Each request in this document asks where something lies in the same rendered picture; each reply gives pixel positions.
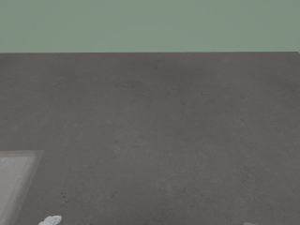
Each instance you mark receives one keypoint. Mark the robot left hand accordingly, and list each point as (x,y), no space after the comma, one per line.
(51,220)

